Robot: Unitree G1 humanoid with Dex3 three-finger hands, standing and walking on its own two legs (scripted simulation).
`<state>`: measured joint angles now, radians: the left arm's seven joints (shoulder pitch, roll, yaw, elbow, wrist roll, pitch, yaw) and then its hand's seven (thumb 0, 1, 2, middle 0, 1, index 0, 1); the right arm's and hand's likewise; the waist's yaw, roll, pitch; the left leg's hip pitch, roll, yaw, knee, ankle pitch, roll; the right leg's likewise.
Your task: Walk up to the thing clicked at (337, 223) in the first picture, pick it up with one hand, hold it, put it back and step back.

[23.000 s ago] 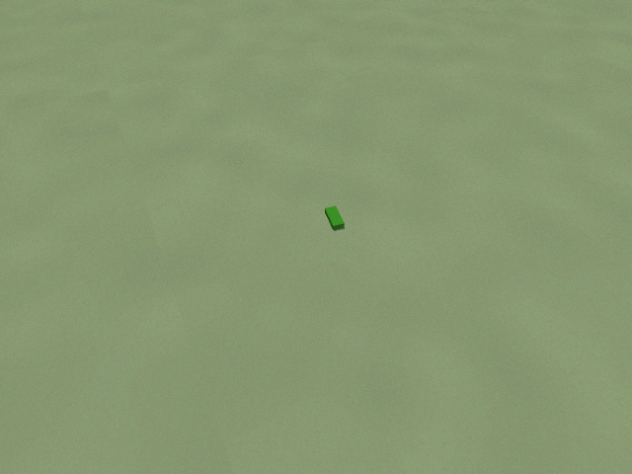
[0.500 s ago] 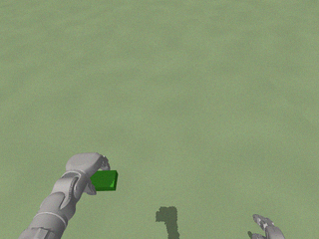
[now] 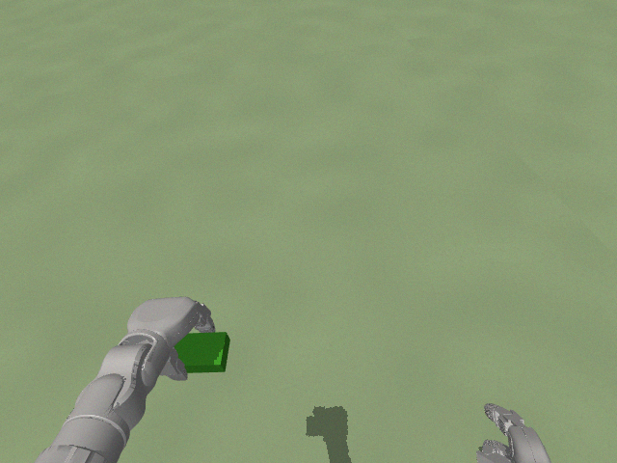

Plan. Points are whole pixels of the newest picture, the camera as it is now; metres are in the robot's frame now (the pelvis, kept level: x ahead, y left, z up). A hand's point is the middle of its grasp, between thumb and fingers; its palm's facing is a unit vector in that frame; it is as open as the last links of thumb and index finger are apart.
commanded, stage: hold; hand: left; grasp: from above
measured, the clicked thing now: (188, 352) +0.30 +0.22 -0.07
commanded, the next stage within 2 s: crouch in 0.42 s
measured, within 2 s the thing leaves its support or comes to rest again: neither
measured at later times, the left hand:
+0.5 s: hand (174, 353) +0.29 +0.22 -0.03, palm faces -0.46 -0.04 -0.89, open 8.0 cm
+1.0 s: hand (191, 371) +0.30 +0.23 -0.14, palm faces -0.44 +0.04 -0.90, open 7.9 cm
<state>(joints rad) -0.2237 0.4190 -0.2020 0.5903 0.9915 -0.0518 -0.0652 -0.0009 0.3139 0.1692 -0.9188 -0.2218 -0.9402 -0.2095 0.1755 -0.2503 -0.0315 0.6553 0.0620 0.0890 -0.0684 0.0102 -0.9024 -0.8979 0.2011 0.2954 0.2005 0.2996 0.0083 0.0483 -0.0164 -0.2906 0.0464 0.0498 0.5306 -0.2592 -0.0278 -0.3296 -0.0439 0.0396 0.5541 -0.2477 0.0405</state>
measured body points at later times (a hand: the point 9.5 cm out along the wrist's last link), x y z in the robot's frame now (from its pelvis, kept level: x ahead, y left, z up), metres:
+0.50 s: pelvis +0.00 +0.00 +0.00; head +0.01 -0.02 +0.45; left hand +0.31 +0.22 +0.02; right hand +0.15 -0.25 -0.11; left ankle +0.01 +0.14 -0.73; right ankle +0.03 -0.14 -0.73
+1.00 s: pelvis -0.01 +0.00 -0.04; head +0.06 +0.01 +0.40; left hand +0.32 +0.23 -0.09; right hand +0.11 -0.27 -0.16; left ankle +0.01 +0.14 -0.73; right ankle +0.03 -0.14 -0.73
